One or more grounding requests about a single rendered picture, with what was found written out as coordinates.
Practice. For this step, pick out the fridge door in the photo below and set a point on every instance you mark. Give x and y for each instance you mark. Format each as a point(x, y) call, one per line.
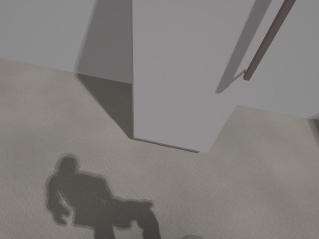
point(189, 58)

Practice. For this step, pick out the handle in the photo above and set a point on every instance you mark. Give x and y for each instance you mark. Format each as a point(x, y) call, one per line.
point(274, 28)

